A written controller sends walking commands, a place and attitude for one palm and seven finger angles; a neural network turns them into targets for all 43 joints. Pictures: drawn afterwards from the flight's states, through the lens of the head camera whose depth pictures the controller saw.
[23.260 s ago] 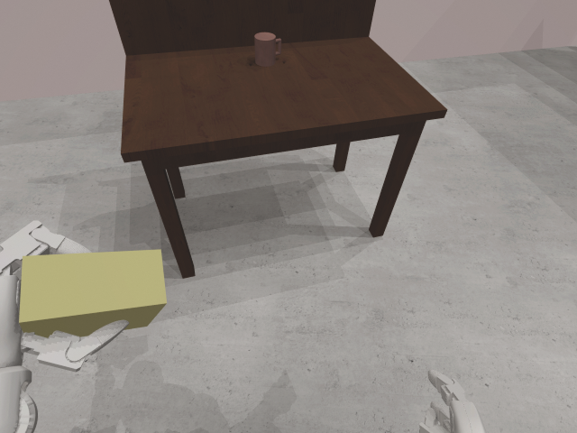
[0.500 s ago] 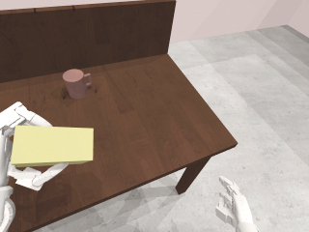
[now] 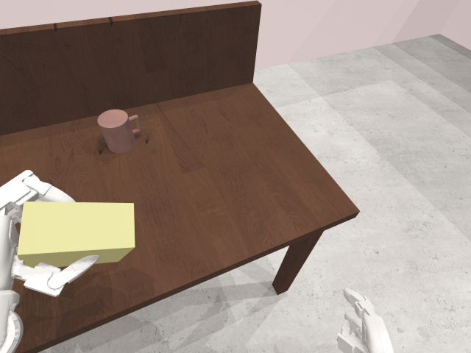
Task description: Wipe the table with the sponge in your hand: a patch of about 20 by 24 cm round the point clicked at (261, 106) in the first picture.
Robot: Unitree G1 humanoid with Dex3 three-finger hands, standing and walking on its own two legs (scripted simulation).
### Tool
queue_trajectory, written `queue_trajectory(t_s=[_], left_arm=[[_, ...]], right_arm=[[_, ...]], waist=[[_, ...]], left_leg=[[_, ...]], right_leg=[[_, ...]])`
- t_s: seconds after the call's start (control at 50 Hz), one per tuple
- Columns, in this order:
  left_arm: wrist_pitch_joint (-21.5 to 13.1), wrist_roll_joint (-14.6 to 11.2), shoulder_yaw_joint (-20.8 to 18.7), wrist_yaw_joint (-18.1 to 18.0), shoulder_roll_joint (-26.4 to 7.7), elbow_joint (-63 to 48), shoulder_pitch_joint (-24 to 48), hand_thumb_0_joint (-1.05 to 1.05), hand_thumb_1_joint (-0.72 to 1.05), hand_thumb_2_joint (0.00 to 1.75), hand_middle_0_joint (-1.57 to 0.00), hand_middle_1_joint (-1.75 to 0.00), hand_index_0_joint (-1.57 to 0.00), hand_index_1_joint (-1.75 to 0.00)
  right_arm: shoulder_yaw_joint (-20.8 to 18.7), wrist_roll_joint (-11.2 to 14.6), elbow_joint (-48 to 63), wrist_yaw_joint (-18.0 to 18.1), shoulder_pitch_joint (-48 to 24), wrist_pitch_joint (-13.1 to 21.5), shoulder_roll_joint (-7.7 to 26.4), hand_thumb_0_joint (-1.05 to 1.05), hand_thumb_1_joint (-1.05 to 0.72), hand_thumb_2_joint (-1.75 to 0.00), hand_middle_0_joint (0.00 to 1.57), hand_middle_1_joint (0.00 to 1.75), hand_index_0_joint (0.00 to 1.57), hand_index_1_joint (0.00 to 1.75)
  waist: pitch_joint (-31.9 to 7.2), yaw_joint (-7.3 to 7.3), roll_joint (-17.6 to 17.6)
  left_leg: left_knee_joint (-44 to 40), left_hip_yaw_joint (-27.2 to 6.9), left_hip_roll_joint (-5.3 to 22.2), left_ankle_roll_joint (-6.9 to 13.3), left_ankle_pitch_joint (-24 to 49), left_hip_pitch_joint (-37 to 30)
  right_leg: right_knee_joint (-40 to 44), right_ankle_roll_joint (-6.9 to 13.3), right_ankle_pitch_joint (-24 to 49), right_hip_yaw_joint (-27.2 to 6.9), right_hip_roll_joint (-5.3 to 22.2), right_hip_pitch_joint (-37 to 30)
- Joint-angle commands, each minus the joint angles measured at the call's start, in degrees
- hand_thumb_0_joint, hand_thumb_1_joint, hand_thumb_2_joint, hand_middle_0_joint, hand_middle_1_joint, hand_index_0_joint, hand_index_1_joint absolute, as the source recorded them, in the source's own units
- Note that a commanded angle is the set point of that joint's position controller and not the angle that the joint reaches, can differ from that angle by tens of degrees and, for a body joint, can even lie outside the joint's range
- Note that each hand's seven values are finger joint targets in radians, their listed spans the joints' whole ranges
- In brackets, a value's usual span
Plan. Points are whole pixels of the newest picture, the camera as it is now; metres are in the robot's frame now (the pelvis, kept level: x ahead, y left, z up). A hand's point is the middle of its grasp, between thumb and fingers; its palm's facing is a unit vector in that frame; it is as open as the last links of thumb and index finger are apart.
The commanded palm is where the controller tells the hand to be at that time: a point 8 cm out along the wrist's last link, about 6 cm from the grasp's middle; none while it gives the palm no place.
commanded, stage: come to a stop and stand still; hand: left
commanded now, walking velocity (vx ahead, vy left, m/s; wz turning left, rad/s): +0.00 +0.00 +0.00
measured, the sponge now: (94, 235) +0.24 +0.22 +0.12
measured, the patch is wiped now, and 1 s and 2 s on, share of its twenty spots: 0.00 0.00 0.00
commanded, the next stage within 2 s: look again from close up in 0.06 s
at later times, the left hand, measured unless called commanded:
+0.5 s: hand (63, 227) +0.23 +0.24 +0.15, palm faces +0.35 -0.86 -0.38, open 9.8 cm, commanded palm +0.17 +0.28 +0.17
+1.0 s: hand (45, 257) +0.19 +0.25 +0.15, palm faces +0.47 -0.63 -0.62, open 9.8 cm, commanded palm +0.16 +0.27 +0.17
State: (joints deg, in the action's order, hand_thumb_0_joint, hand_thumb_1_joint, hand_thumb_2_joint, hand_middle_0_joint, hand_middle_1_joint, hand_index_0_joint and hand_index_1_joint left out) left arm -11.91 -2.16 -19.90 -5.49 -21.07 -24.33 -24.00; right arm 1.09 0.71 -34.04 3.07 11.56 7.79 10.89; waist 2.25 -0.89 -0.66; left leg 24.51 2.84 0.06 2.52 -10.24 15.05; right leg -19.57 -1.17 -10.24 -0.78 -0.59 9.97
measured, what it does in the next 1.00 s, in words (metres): shifts its weight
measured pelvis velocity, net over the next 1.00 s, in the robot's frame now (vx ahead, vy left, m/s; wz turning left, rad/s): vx -0.01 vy -0.05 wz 0.08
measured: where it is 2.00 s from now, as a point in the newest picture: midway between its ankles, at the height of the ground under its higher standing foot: outside the picture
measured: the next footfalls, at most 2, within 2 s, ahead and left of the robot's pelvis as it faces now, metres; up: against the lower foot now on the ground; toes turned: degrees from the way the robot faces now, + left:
none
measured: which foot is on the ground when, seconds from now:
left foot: down 0.00-1.00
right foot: down 0.00-1.00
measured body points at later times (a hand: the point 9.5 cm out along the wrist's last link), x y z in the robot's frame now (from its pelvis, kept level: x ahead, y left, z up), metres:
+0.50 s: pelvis +0.01 +0.00 +0.00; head +0.04 +0.02 +0.45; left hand +0.21 +0.29 +0.17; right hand +0.20 -0.23 -0.07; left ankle +0.03 +0.09 -0.74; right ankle +0.00 -0.14 -0.74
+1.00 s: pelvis -0.01 -0.05 -0.02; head +0.00 -0.05 +0.43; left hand +0.16 +0.28 +0.18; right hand +0.21 -0.25 -0.10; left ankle +0.03 +0.09 -0.74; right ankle +0.00 -0.14 -0.74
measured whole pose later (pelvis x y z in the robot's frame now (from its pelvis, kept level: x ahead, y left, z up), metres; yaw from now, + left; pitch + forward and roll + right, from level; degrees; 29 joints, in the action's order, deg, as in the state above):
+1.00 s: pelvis -0.01 -0.05 -0.02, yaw +5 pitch +0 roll -1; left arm -5.5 7.8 -20.2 -5.4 -29.2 -19.9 -15.6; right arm 1.0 -1.4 -38.1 2.9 7.9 6.1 12.3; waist 1.1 -4.7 0.2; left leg 37.2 -2.8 0.6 -1.1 -14.5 22.5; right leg -37.1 2.9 -19.2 4.3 -1.8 17.8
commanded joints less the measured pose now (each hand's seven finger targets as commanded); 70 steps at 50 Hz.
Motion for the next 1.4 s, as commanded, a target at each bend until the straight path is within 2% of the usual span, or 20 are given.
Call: queue_trajectory(t_s=[0.0, 0.5, 0.52, 0.54, 0.56, 0.58, 0.62, 0.66, 0.72, 0.8, 0.82, 0.88, 0.92, 0.98, 1.08, 1.16, 1.22, 1.24, 1.32, 1.38], left_arm=[[-4.2, -0.5, -6.4, -0.8, -9.7, -14.5, 4.1, 0.0, 0.1, 1.3, -1.2, -1.6, -1.2, -1.6], [-2.9, -0.8, -6.2, -0.9, -9.7, -16.2, 2.7, 0.0, 0.1, 1.3, -1.2, -1.6, -1.2, -1.6], [-11.7, 1.7, -24.2, -1.8, -57.4, -36.5, 56.2, 0.0, 0.1, 1.3, -1.2, -1.6, -1.2, -1.6], [1.6, 7.1, -18.2, 1.2, -26.1, -2.6, 37.5, 0.0, 0.1, 1.3, -1.2, -1.6, -1.2, -1.6], [3.7, 4.1, -10.1, 1.5, -20.6, -1.1, 27.9, 0.0, 0.1, 1.3, -1.2, -1.6, -1.2, -1.6], [5.6, 3.3, -11.9, 2.4, -18.9, -4.0, 21.6, 0.0, 0.1, 1.3, -1.2, -1.6, -1.2, -1.6], [14.0, -4.1, -8.1, 6.5, -10.8, 0.2, 10.6, 0.0, 0.1, 1.3, -1.2, -1.6, -1.2, -1.6], [18.7, -4.5, -6.5, 9.1, -12.8, -5.1, 7.4, 0.0, 0.1, 1.3, -1.2, -1.6, -1.2, -1.6], [20.1, 3.3, -4.0, 9.4, -15.3, -9.6, 6.5, 0.0, 0.1, 1.3, -1.2, -1.6, -1.2, -1.6], [8.6, 6.4, -9.7, 4.3, -19.9, -15.0, 11.5, 0.0, 0.1, 1.3, -1.2, -1.6, -1.2, -1.6], [5.6, 6.1, -14.2, 2.3, -24.7, -17.4, 14.8, 0.0, 0.1, 1.3, -1.2, -1.6, -1.2, -1.6], [-0.1, 7.7, -12.8, -2.1, -22.0, -12.9, 19.3, 0.0, 0.1, 1.3, -1.2, -1.6, -1.2, -1.6], [1.4, 10.1, -13.9, -3.6, -25.9, -8.4, 22.4, 0.0, 0.1, 1.3, -1.2, -1.6, -1.2, -1.6], [8.2, 12.1, -6.0, -1.4, -22.7, 1.9, 25.2, 0.0, 0.1, 1.3, -1.2, -1.6, -1.2, -1.6], [20.0, 15.8, 2.1, 6.5, -24.3, 6.5, 28.7, 0.0, 0.1, 1.3, -1.2, -1.6, -1.2, -1.6], [14.6, 16.9, -3.7, 8.6, -27.7, 4.2, 25.6, 0.0, 0.1, 1.3, -1.2, -1.6, -1.2, -1.6], [8.3, 16.0, -13.2, 5.8, -33.2, -1.6, 18.5, 0.0, 0.1, 1.3, -1.2, -1.6, -1.2, -1.6], [7.1, 15.9, -11.7, 4.3, -29.9, -4.3, 17.7, 0.0, 0.1, 1.3, -1.2, -1.6, -1.2, -1.6], [11.1, 19.3, -13.5, -1.7, -29.6, -1.2, 8.1, 0.0, 0.1, 1.3, -1.2, -1.6, -1.2, -1.6], [17.9, 21.6, -5.9, -2.2, -24.9, -0.1, 9.7, 0.0, 0.1, 1.3, -1.2, -1.6, -1.2, -1.6]], right_arm=[[-3.2, 0.2, 9.7, 0.2, -5.5, 3.5, 7.8, 0.0, -0.9, -0.9, 0.2, 0.3, 0.2, 0.3], [-3.1, 0.1, 9.4, 0.5, -5.4, 2.8, 7.9, 0.0, -0.9, -0.9, 0.2, 0.3, 0.2, 0.3], [6.1, 5.4, 15.7, 4.7, 5.6, 1.1, 13.0, 0.0, -0.9, -0.9, 0.2, 0.3, 0.2, 0.3], [-4.0, -2.7, 5.3, 3.3, -5.1, 3.9, 7.6, 0.0, -0.9, -0.9, 0.2, 0.3, 0.2, 0.3], [-3.4, -3.0, 6.6, -0.4, -4.4, 4.3, 11.5, 0.0, -0.9, -0.9, 0.2, 0.3, 0.2, 0.3], [-4.4, -2.3, 6.3, -1.2, -2.3, 3.2, 12.8, 0.0, -0.9, -0.9, 0.2, 0.3, 0.2, 0.3], [-3.4, 0.4, 6.5, -1.5, -6.1, 3.2, 11.0, 0.0, -0.9, -0.9, 0.2, 0.3, 0.2, 0.3], [-3.1, 0.8, 6.6, -1.7, -6.8, 2.6, 12.0, 0.0, -0.9, -0.9, 0.2, 0.3, 0.2, 0.3], [-1.7, 1.2, 9.1, -2.7, -10.4, 1.0, 10.9, 0.0, -0.9, -0.9, 0.2, 0.3, 0.2, 0.3], [-2.5, -1.7, 9.2, -1.0, -9.9, 0.7, 10.1, 0.0, -0.9, -0.9, 0.2, 0.3, 0.2, 0.3], [-2.6, -1.6, 8.4, -0.6, -10.2, 1.2, 9.9, 0.0, -0.9, -0.9, 0.2, 0.3, 0.2, 0.3], [-2.8, -2.4, 5.6, 0.0, -9.2, 1.8, 8.4, 0.0, -0.9, -0.9, 0.2, 0.3, 0.2, 0.3], [-3.0, -2.0, 4.0, 0.2, -8.8, 1.5, 9.1, 0.0, -0.9, -0.9, 0.2, 0.3, 0.2, 0.3], [-2.3, -1.3, 3.8, 1.3, -9.3, 0.1, 9.3, 0.0, -0.9, -0.9, 0.2, 0.3, 0.2, 0.3], [-1.2, 0.9, 7.3, 3.9, -12.6, -2.2, 10.1, 0.0, -0.9, -0.9, 0.2, 0.3, 0.2, 0.3], [-1.4, 0.3, 8.1, 4.1, -13.1, -2.0, 9.2, 0.0, -0.9, -0.9, 0.2, 0.3, 0.2, 0.3], [-2.4, -0.4, 8.5, 3.5, -13.0, -1.3, 8.7, 0.0, -0.9, -0.9, 0.2, 0.3, 0.2, 0.3], [-2.2, -0.6, 9.1, 3.0, -12.7, -1.3, 7.9, 0.0, -0.9, -0.9, 0.2, 0.3, 0.2, 0.3], [-3.5, 0.0, 8.3, 1.8, -9.3, -2.6, 9.6, 0.0, -0.9, -0.9, 0.2, 0.3, 0.2, 0.3], [-3.2, 0.7, 9.1, 2.5, -8.8, -4.2, 10.3, 0.0, -0.9, -0.9, 0.2, 0.3, 0.2, 0.3]], waist=[[-8.2, 0.1, 3.8], [-9.9, 0.12, 5.2], [-8.9, 2.6, 19.2], [-12.9, -2.65, 12.6], [-8.7, 0.54, 8.1], [-18.1, -1.79, 8.5], [-18.6, -4.26, 10.4], [-14.0, -5.1, 8.0], [-9.2, -3.99, 4.4], [-11.3, -1.66, -2.2], [-11.7, -1.81, -1.4], [-13.4, -0.73, 3.2], [-12.2, -0.49, 10.8], [-9.3, 0.14, 13.4], [-5.6, -0.81, 5.0], [-7.4, -2.82, -4.3], [-12.8, -6.14, -2.9], [-15.0, -5.83, -1.9], [-13.3, -6.05, 7.1], [-9.9, -4.1, 5.7]], left_leg=[[-5.8, -5.8, 4.4, -1.2, -4.2, -3.4], [-4.9, -5.3, 5.3, -1.8, 6.1, -6.3], [-7.1, -7.6, 5.3, 2.7, -10.5, 8.0], [-1.3, -3.4, 2.7, -3.1, 3.6, -7.7], [-0.9, -5.9, 2.1, -5.3, 16.7, -7.3], [1.6, -5.2, 4.2, -5.1, 25.5, -15.5], [2.6, -4.2, 3.6, -5.0, 24.7, -18.1], [2.4, -3.3, 3.0, -4.3, 23.1, -13.7], [2.6, -2.5, 1.7, -2.5, 16.8, -8.8], [4.4, -3.9, 0.7, -1.6, 4.9, -5.8], [4.9, -3.8, 0.5, -1.7, 1.2, -5.2], [7.0, -3.7, -0.4, -1.8, -2.5, -4.1], [7.9, -3.1, -0.8, -1.7, -5.5, -2.9], [7.4, -2.6, -1.4, -1.5, -10.7, 0.8], [8.1, -2.0, -1.6, -1.0, -9.9, 2.4], [10.3, -3.3, -0.9, -1.1, -5.8, 3.7], [12.2, -3.3, -0.8, -1.5, -1.1, 3.1], [12.5, -3.2, -1.0, -1.4, 0.6, 3.2], [12.5, -1.8, -0.8, -1.7, 4.2, 2.4], [11.5, -1.3, -0.1, -1.3, 3.6, 3.1]], right_leg=[[2.5, 2.0, 2.7, -2.9, 2.6, -0.8], [1.1, 2.0, 9.4, -2.3, 2.9, -2.3], [-7.7, -2.6, -3.3, -0.6, -2.2, -13.7], [-9.8, 4.0, 1.2, 2.7, -1.5, 0.5], [-7.1, 4.0, 4.9, 6.2, -1.6, 5.1], [-8.5, 3.6, 7.3, 5.6, -1.7, 5.8], [-8.0, 3.3, 5.4, 5.4, -1.4, 5.4], [-7.3, 3.1, 11.4, 6.8, 0.1, 3.7], [-7.7, 3.1, 10.0, 5.9, -1.0, 4.7], [-9.4, 2.1, 1.4, 5.5, -1.9, 9.2], [-9.4, 2.0, -1.4, 4.8, -2.5, 10.0], [-10.4, 1.9, -4.6, 4.2, -1.8, 12.3], [-9.8, 2.4, -6.3, 2.7, -1.1, 13.5], [-7.9, 2.3, -10.4, 1.2, 0.6, 13.2], [-2.4, 1.9, -19.2, -4.0, 2.7, 11.1], [-2.8, 1.6, -18.7, -6.2, 2.9, 9.0], [-5.7, 1.8, -9.7, -7.1, 2.8, 5.7], [-7.7, 1.7, -4.7, -6.2, 3.2, 4.3], [-10.1, 2.6, 4.5, -5.0, 2.1, 6.0], [-10.0, 2.2, 4.7, -3.5, 2.4, 7.9]])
